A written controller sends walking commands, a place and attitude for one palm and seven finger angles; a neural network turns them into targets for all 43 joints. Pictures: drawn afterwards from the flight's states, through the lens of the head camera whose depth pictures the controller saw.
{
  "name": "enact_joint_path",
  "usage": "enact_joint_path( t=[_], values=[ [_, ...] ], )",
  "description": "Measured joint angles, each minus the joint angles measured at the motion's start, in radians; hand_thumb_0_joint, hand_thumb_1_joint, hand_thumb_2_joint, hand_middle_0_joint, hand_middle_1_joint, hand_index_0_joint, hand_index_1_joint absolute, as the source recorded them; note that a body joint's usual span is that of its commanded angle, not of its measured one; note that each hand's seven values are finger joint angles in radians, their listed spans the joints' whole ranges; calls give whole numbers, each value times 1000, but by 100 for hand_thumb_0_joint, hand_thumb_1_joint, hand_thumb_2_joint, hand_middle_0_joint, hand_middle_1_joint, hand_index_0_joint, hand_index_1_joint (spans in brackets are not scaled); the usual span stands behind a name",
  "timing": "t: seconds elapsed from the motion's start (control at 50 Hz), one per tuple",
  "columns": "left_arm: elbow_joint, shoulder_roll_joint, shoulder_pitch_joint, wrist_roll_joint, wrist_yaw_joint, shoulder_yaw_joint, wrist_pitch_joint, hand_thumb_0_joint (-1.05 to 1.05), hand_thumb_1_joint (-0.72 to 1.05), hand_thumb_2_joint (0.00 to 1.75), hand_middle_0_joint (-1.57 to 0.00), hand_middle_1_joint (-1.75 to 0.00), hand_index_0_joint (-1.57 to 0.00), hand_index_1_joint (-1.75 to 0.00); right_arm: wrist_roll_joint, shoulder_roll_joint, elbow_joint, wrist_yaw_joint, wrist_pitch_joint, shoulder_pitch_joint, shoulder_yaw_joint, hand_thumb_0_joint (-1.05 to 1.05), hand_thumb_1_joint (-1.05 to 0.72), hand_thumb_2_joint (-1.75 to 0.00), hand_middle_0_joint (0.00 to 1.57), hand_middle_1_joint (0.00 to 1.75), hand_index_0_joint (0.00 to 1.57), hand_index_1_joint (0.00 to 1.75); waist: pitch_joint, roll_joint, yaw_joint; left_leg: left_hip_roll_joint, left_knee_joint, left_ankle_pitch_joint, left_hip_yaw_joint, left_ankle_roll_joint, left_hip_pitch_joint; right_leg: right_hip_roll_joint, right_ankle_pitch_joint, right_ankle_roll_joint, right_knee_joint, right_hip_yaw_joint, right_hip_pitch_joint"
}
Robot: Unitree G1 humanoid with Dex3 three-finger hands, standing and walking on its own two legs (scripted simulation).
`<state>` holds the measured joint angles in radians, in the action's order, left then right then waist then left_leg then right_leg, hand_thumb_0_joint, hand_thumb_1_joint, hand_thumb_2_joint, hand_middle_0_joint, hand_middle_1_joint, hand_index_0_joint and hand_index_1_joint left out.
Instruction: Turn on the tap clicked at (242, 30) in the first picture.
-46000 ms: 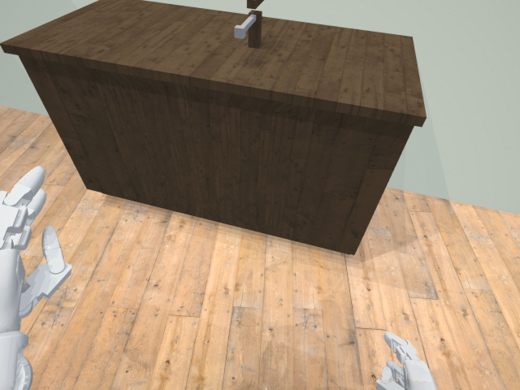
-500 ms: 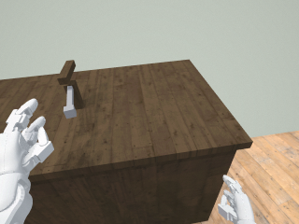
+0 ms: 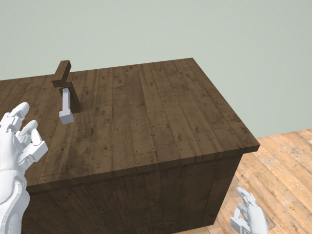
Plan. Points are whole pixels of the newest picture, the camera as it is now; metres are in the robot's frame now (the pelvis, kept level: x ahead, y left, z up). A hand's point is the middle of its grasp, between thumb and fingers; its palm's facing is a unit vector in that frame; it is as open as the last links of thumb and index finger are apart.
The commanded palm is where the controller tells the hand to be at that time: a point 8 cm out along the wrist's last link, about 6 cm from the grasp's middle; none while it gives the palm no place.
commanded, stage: reach beside the lever's end, fingers flat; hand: left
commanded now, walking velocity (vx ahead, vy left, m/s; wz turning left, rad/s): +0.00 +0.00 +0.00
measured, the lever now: (66, 116) +0.35 +0.30 +0.15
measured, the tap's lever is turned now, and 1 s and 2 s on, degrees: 10 10 10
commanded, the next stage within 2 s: push the lever round in 1.60 s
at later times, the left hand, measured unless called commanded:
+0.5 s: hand (39, 137) +0.25 +0.31 +0.17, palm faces +0.54 -0.84 -0.11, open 7.6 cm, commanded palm +0.21 +0.34 +0.17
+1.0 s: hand (42, 128) +0.29 +0.33 +0.16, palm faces +0.54 -0.83 -0.11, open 7.8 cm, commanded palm +0.25 +0.37 +0.15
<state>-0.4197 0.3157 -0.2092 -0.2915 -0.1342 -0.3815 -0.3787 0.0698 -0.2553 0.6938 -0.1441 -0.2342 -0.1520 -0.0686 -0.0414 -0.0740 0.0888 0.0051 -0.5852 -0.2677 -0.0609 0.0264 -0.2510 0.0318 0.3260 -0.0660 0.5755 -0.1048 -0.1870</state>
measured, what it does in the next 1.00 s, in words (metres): stands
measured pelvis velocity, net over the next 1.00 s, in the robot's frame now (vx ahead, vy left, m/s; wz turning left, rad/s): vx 0.00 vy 0.01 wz -0.01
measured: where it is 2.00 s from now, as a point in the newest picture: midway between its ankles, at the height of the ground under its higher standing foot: outside the picture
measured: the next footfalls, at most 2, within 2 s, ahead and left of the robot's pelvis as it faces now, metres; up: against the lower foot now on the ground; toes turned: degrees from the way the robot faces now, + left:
none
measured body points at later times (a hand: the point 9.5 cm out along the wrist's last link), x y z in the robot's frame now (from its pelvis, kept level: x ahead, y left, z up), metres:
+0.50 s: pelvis +0.00 +0.01 +0.00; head -0.03 -0.02 +0.45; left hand +0.21 +0.35 +0.18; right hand +0.21 -0.21 -0.07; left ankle +0.03 +0.14 -0.73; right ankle +0.00 -0.07 -0.73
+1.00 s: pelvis +0.00 +0.01 +0.00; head -0.01 -0.01 +0.45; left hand +0.26 +0.38 +0.17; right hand +0.18 -0.23 -0.08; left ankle +0.03 +0.14 -0.73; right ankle +0.00 -0.07 -0.73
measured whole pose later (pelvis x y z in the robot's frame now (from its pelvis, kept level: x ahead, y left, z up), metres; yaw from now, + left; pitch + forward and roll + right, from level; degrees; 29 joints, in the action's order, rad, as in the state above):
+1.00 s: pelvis +0.00 +0.01 +0.00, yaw +0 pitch -1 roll +0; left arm 0.13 0.40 0.10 -0.23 -0.06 -0.46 -0.20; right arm 0.07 -0.27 0.71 -0.15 -0.20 -0.19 -0.05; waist -0.03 -0.06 0.05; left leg 0.00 -0.56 -0.25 -0.05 0.01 -0.30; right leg 0.02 0.30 -0.05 0.55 -0.09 -0.23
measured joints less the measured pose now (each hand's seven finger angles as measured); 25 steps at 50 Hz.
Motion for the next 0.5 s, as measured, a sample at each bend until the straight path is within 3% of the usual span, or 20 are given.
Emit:
enact_joint_path(
  t=[0.24,0.36,0.5],
  values=[
    [78,-6,45,17,10,2,50,2,90,90,-19,-27,-19,-27,-1,4,5,-5,-8,1,-1,2,-91,-90,20,30,20,30,8,2,1,-8,12,8,2,-7,2,-8,-6,7,-9,1,1],
    [154,13,95,23,10,-2,40,2,89,90,-19,-25,-19,-25,-2,11,7,-8,8,10,-5,2,-91,-90,20,30,20,30,12,6,-4,-8,18,12,2,-8,2,-8,-11,8,-17,2,2],
    [244,37,139,27,27,-37,69,2,90,90,-18,-24,-18,-24,0,7,6,-8,16,4,-2,2,-90,-90,20,30,20,30,12,10,-11,-6,23,14,5,-9,-2,-6,-17,9,-26,5,-1]
  ],
)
